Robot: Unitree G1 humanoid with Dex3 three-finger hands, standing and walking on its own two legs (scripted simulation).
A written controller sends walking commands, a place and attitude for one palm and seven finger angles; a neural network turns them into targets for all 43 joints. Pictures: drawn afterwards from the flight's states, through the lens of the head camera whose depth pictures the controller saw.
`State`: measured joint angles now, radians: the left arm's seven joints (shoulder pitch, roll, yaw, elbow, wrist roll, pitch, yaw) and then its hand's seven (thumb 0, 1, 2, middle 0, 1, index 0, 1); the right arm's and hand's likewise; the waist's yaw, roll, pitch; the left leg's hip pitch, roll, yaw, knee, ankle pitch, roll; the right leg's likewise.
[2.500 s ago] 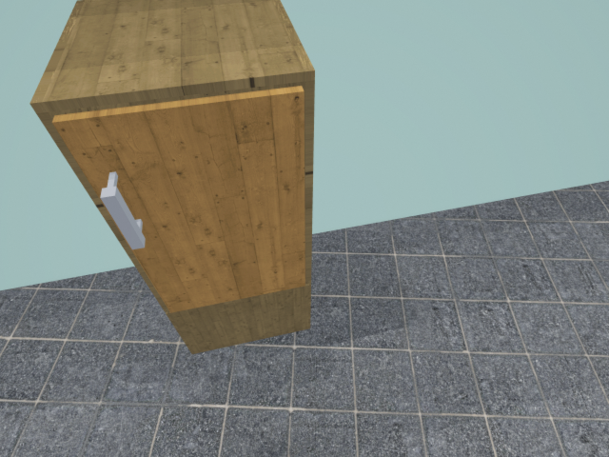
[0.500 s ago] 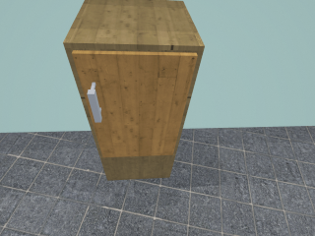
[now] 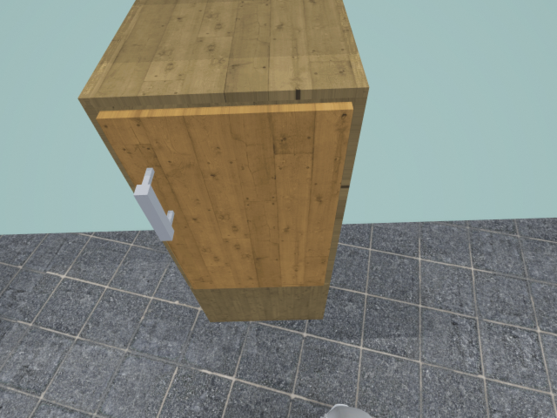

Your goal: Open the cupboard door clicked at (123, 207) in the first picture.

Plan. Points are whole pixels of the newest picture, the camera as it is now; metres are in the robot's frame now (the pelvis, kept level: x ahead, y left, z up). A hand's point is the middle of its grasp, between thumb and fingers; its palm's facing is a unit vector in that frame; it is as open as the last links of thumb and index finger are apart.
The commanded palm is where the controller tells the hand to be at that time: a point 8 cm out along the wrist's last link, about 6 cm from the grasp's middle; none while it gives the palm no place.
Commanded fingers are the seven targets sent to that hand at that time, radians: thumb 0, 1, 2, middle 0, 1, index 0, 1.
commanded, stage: come to a stop and stand still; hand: left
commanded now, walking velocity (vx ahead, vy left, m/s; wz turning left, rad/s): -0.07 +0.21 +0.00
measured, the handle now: (158, 205) +0.45 +0.23 +0.00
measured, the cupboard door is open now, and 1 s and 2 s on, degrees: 0 0 0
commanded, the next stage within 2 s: look again from close up in 0.66 s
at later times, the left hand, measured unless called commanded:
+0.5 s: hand out of the picture -0.05 +0.25 -0.16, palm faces +0.10 -0.97 -0.22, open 7.4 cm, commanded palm none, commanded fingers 0.00 0.90 0.90 -0.20 -0.30 -0.20 -0.30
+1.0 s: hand out of the picture +0.01 +0.19 -0.16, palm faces -0.02 -0.97 -0.24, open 7.2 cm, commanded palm none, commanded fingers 0.00 0.90 0.90 -0.20 -0.30 -0.20 -0.30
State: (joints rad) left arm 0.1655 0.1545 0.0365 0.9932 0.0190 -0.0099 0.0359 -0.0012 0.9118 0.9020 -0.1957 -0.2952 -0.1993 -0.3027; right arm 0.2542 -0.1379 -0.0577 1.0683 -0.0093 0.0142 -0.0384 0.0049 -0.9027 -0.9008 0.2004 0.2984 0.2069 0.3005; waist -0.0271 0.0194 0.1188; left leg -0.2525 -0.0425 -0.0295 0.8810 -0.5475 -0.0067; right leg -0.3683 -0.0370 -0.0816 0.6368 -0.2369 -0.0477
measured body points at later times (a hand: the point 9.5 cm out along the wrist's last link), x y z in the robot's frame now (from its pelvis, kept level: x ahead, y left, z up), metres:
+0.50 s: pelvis -0.05 +0.05 +0.02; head -0.06 +0.07 +0.47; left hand -0.05 +0.30 -0.14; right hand -0.05 -0.19 -0.12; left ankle -0.09 +0.15 -0.72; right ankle +0.02 -0.09 -0.69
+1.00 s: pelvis -0.04 +0.01 +0.00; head -0.02 +0.00 +0.45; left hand +0.01 +0.24 -0.15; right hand -0.07 -0.19 -0.16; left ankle -0.09 +0.15 -0.72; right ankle -0.05 -0.11 -0.72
